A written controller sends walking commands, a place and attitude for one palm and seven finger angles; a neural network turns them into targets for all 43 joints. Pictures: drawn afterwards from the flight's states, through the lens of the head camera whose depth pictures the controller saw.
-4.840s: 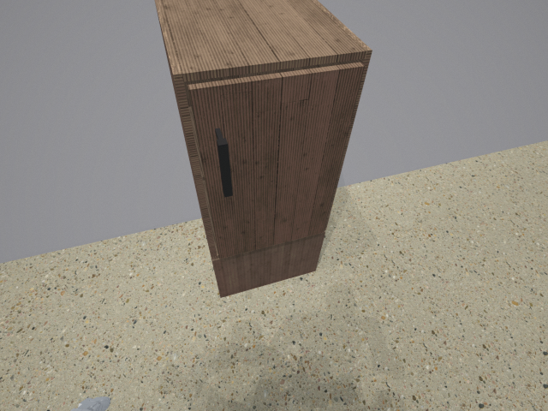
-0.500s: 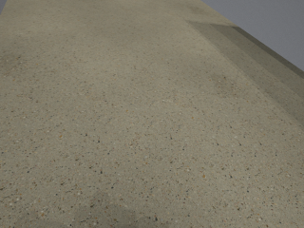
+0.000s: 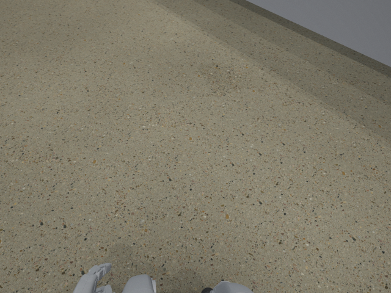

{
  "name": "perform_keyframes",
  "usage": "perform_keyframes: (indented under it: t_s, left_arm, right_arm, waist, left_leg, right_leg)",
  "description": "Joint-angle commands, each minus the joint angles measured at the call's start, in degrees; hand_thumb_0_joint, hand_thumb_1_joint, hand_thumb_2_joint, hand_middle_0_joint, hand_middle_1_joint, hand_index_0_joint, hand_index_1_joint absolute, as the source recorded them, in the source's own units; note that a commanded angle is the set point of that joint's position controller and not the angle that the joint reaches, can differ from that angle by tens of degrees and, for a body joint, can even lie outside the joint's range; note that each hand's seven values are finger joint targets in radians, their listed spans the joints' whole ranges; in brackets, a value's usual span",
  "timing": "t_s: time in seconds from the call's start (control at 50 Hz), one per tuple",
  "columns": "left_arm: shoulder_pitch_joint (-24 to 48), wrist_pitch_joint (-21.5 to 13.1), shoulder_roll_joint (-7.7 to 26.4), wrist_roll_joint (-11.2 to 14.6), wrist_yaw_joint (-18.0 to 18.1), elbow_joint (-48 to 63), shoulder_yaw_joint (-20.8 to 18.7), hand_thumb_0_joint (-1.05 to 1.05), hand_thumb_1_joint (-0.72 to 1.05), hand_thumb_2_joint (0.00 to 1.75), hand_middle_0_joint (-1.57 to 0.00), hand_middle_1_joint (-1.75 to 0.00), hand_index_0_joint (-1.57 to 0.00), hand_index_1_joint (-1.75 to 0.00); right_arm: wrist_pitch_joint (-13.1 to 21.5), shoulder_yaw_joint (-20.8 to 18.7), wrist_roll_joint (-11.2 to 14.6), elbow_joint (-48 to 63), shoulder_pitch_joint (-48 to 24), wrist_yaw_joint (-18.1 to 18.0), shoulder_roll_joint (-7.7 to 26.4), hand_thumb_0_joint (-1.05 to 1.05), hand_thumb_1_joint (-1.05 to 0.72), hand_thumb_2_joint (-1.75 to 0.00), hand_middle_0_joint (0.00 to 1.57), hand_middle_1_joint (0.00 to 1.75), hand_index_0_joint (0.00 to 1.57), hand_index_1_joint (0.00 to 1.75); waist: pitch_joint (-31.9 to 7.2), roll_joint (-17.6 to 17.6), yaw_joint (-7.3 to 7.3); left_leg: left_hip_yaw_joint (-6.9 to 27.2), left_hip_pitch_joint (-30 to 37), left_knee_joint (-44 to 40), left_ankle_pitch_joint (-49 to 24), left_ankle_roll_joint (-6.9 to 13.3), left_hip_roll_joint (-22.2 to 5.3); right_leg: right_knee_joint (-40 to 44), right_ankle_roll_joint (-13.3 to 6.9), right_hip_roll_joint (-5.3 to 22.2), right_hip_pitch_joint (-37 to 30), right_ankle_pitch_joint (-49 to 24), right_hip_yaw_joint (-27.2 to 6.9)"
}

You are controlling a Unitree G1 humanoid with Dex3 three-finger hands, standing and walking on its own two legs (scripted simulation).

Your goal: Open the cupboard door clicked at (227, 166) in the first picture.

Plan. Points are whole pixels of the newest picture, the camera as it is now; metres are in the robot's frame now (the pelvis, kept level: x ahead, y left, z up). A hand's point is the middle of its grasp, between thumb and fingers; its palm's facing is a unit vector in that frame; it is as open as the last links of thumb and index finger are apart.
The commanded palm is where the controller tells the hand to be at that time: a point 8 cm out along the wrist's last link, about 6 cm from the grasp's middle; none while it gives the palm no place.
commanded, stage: turn to face it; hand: left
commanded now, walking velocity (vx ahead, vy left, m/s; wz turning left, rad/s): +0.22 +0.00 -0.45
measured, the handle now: out of the picture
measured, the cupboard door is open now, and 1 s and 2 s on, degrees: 0 0 0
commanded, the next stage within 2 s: none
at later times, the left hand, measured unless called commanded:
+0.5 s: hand out of the picture +0.14 +0.23 -0.17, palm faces +0.11 -0.98 -0.16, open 7.3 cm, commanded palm none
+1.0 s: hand (98, 274) +0.18 +0.22 -0.13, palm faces +0.34 -0.90 -0.27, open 7.4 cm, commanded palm none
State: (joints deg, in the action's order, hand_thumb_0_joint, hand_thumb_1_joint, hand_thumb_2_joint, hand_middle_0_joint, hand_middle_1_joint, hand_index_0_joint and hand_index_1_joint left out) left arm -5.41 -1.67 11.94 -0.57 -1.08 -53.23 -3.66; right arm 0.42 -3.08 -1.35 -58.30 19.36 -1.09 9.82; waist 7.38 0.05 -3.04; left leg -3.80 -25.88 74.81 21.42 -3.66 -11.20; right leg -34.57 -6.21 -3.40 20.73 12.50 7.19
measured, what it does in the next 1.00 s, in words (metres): walks ahead, turning left: left foot, then right foot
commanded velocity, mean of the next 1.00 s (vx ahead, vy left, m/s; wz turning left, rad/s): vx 0.01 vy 0.00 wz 0.52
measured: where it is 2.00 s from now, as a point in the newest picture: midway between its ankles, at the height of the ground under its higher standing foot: outside the picture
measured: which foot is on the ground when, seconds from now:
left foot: up 0.00-0.32, down 0.34-0.80, up 0.82-1.00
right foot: down 0.00-0.36, up 0.38-0.78, down 0.80-1.00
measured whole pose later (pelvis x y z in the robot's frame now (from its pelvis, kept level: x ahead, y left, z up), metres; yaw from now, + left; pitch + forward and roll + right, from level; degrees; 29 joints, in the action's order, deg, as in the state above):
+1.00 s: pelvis +0.15 +0.00 +0.02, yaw +20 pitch +0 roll +2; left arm -10.5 1.0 10.8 -1.3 1.4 -51.2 -2.7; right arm -4.4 -6.0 -1.5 -53.4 12.5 1.2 14.6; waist 3.0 -0.6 -1.9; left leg -1.4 -30.8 62.9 22.8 -4.0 -1.2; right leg -29.1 0.5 5.7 10.7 18.2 7.6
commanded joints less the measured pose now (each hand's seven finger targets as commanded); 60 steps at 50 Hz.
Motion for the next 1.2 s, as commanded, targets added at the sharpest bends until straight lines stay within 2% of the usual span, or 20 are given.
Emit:
perform_keyframes:
  t_s: [0.0,0.06,0.14,0.28,0.3,0.34,0.38,0.44,0.6,0.72,0.74,0.76,0.78,0.8,0.88,1.04,1.12,1.14,1.16,1.18]
  left_arm:
    - [-5.01,-1.27,8.36,-0.69,1.07,1.91,-1.99,0.0,0.9,0.9,-0.2,-0.3,-0.2,-0.3]
    - [-6.47,-1.45,8.15,-0.69,0.9,1.51,-2.19,0.0,0.9,0.9,-0.2,-0.3,-0.2,-0.3]
    - [-9.86,-1.87,6.42,-0.63,1.39,0.02,-1.3,0.0,0.9,0.9,-0.2,-0.3,-0.2,-0.3]
    - [-12.89,-1.16,4.8,-0.17,2.78,-4.33,0.17,0.0,0.9,0.9,-0.2,-0.3,-0.2,-0.3]
    - [-14.14,-0.71,4.33,-0.07,2.85,-4.46,0.18,0.0,0.9,0.9,-0.2,-0.3,-0.2,-0.3]
    - [-16.94,0.13,1.81,0.2,3.0,-3.95,0.69,0.0,0.9,0.9,-0.2,-0.3,-0.2,-0.3]
    - [-11.84,1.21,3.87,-0.11,3.17,-3.0,0.03,0.0,0.9,0.9,-0.2,-0.3,-0.2,-0.3]
    - [-9.96,1.56,3.22,-0.48,2.29,-2.46,-0.76,0.0,0.9,0.9,-0.2,-0.3,-0.2,-0.3]
    - [-6.56,2.8,2.34,-0.33,2.37,1.65,-1.67,0.0,0.9,0.9,-0.2,-0.3,-0.2,-0.3]
    - [-10.02,2.71,3.75,0.21,2.61,2.95,-1.91,0.0,0.9,0.9,-0.2,-0.3,-0.2,-0.3]
    - [-12.12,2.42,4.83,0.17,2.74,2.82,-2.09,0.0,0.9,0.9,-0.2,-0.3,-0.2,-0.3]
    - [-14.11,2.13,7.68,-0.2,3.12,2.76,-2.86,0.0,0.9,0.9,-0.2,-0.3,-0.2,-0.3]
    - [-13.78,1.79,13.8,-1.23,3.49,3.62,-3.9,0.0,0.9,0.9,-0.2,-0.3,-0.2,-0.3]
    - [-9.72,2.25,14.96,-0.71,3.41,5.28,-3.01,0.0,0.9,0.9,-0.2,-0.3,-0.2,-0.3]
    - [-1.63,1.21,8.5,-0.83,3.22,6.94,-1.43,0.0,0.9,0.9,-0.2,-0.3,-0.2,-0.3]
    - [-10.1,1.62,12.48,-1.26,2.92,4.64,-2.12,0.0,0.9,0.9,-0.2,-0.3,-0.2,-0.3]
    - [-9.31,2.08,13.92,-0.87,2.63,4.86,-2.84,0.0,0.9,0.9,-0.2,-0.3,-0.2,-0.3]
    - [-9.09,2.19,13.31,-0.43,2.42,5.12,-2.78,0.0,0.9,0.9,-0.2,-0.3,-0.2,-0.3]
    - [-9.26,2.31,10.35,0.08,1.99,7.16,-2.56,0.0,0.9,0.9,-0.2,-0.3,-0.2,-0.3]
    - [-6.6,2.39,7.25,-0.11,1.94,9.76,-1.15,0.0,0.9,0.9,-0.2,-0.3,-0.2,-0.3]
  right_arm:
    - [0.06,-0.81,-0.57,4.55,3.68,0.27,4.32,0.0,-0.9,-0.9,0.2,0.3,0.2,0.3]
    - [0.16,-1.04,-0.52,6.72,-1.08,0.87,4.61,0.0,-0.9,-0.9,0.2,0.3,0.2,0.3]
    - [0.45,-0.38,-0.29,7.35,-5.6,1.02,4.33,0.0,-0.9,-0.9,0.2,0.3,0.2,0.3]
    - [1.47,1.0,0.36,3.55,-6.34,0.74,2.97,0.0,-0.9,-0.9,0.2,0.3,0.2,0.3]
    - [1.6,0.66,0.24,2.92,-4.33,0.73,5.37,0.0,-0.9,-0.9,0.2,0.3,0.2,0.3]
    - [0.78,-0.5,0.1,3.02,-2.48,0.41,11.53,0.0,-0.9,-0.9,0.2,0.3,0.2,0.3]
    - [-0.08,-0.33,0.0,2.62,-2.2,-0.48,11.13,0.0,-0.9,-0.9,0.2,0.3,0.2,0.3]
    - [-0.4,-0.86,-0.02,4.52,-6.82,-0.26,10.35,0.0,-0.9,-0.9,0.2,0.3,0.2,0.3]
    - [-1.12,-3.02,-0.19,6.32,-5.19,0.14,12.06,0.0,-0.9,-0.9,0.2,0.3,0.2,0.3]
    - [-2.16,-4.3,-0.2,8.57,-7.83,0.59,13.33,0.0,-0.9,-0.9,0.2,0.3,0.2,0.3]
    - [-2.32,-4.36,0.08,9.16,-8.7,0.77,12.77,0.0,-0.9,-0.9,0.2,0.3,0.2,0.3]
    - [-2.51,-4.24,0.46,9.92,-8.74,1.09,10.39,0.0,-0.9,-0.9,0.2,0.3,0.2,0.3]
    - [-2.53,-3.59,0.69,11.41,-8.03,1.25,5.97,0.0,-0.9,-0.9,0.2,0.3,0.2,0.3]
    - [-2.43,-3.98,-0.32,12.1,-9.05,1.26,8.3,0.0,-0.9,-0.9,0.2,0.3,0.2,0.3]
    - [-3.54,-3.68,-0.23,9.41,-7.04,2.5,7.83,0.0,-0.9,-0.9,0.2,0.3,0.2,0.3]
    - [-3.16,-2.04,0.5,12.31,-15.01,3.0,7.25,0.0,-0.9,-0.9,0.2,0.3,0.2,0.3]
    - [-2.39,-2.17,0.42,12.13,-11.49,2.71,9.04,0.0,-0.9,-0.9,0.2,0.3,0.2,0.3]
    - [-1.92,-2.85,0.25,11.59,-7.61,2.71,11.49,0.0,-0.9,-0.9,0.2,0.3,0.2,0.3]
    - [-1.25,-4.53,-0.21,11.11,-2.96,2.31,18.53,0.0,-0.9,-0.9,0.2,0.3,0.2,0.3]
    - [-1.44,-5.4,0.59,9.96,0.49,2.0,22.68,0.0,-0.9,-0.9,0.2,0.3,0.2,0.3]
  waist:
    - [-8.48,4.17,0.44]
    - [-6.8,5.14,1.24]
    - [-7.07,4.89,2.28]
    - [-7.47,3.65,2.96]
    - [-8.81,0.21,2.77]
    - [-10.26,-14.63,3.06]
    - [-9.09,-14.08,1.5]
    - [-8.58,-6.28,2.9]
    - [-11.43,-8.5,1.4]
    - [-12.5,-10.55,3.58]
    - [-12.81,-8.91,4.83]
    - [-12.42,-3.13,5.96]
    - [-10.86,15.12,6.32]
    - [-8.62,14.08,5.56]
    - [-2.62,8.93,0.8]
    - [-6.45,12.97,5.61]
    - [-10.2,12.93,3.63]
    - [-13.12,7.73,1.4]
    - [-17.34,-8.78,-1.33]
    - [-18.06,-18.53,-2.67]
  left_leg:
    - [0.92,-3.68,-7.23,-4.9,-0.94,-0.29]
    - [1.3,-5.25,-13.53,-8.1,-1.33,0.81]
    - [1.63,-6.79,-20.87,-9.16,-0.72,2.63]
    - [0.52,11.59,-46.81,-16.76,1.51,7.58]
    - [3.35,16.53,-48.29,-27.27,2.7,5.53]
    - [17.95,24.48,-50.07,-45.87,11.24,-8.22]
    - [25.06,17.67,-57.53,-34.57,15.36,-9.93]
    - [19.82,14.26,-57.89,-24.11,14.06,-5.32]
    - [22.2,13.42,-57.34,-17.85,13.91,-2.13]
    - [24.86,7.54,-54.24,-16.38,11.33,2.14]
    - [23.94,4.24,-52.26,-14.57,9.61,3.86]
    - [20.95,-4.39,-46.09,-6.2,6.48,7.52]
    - [7.93,-14.93,-30.97,6.36,1.42,15.56]
    - [7.03,-13.16,-18.9,10.47,1.36,13.41]
    - [4.39,-10.54,-5.76,0.58,0.01,9.11]
    - [-1.98,-2.84,-26.26,3.34,-0.45,9.23]
    - [-4.8,7.6,-41.88,-3.74,1.13,10.93]
    - [-2.54,16.65,-49.93,-12.48,2.23,9.96]
    - [14.84,30.12,-51.68,-32.81,8.42,-3.65]
    - [25.47,33.51,-50.65,-56.59,16.34,-14.22]
  right_leg:
    - [20.43,-4.54,15.17,-1.39,-6.08,-16.95]
    - [21.56,-4.68,13.84,-0.71,-0.91,-18.26]
    - [19.7,-4.48,14.53,-7.54,-12.17,-17.23]
    - [11.06,0.8,14.03,-12.16,-23.76,-10.14]
    - [6.03,2.89,12.44,-10.2,-19.34,-8.36]
    - [-7.28,7.76,5.76,1.42,11.37,-1.86]
    - [-22.06,8.56,5.74,4.29,23.41,-6.1]
    - [-25.36,8.88,7.25,6.5,16.11,-6.88]
    - [-17.08,10.08,6.0,5.27,13.08,-6.64]
    - [-0.39,9.29,3.02,-7.0,7.83,-5.4]
    - [7.22,8.88,3.48,-12.75,3.62,-5.36]
    - [15.27,6.9,9.94,-20.59,5.45,-10.85]
    - [22.99,1.01,26.97,-22.99,12.08,-27.93]
    - [23.38,-2.31,32.83,-13.12,9.26,-28.04]
    - [17.42,0.4,22.31,-6.88,-7.93,-10.56]
    - [10.34,0.41,23.88,-16.12,-27.07,-3.15]
    - [2.02,3.41,23.33,-16.22,-30.01,1.11]
    - [-7.03,5.85,22.32,-12.03,-27.68,2.68]
    - [-20.97,10.24,15.79,3.83,-4.76,4.78]
    - [-30.72,12.29,11.07,14.76,26.73,0.55]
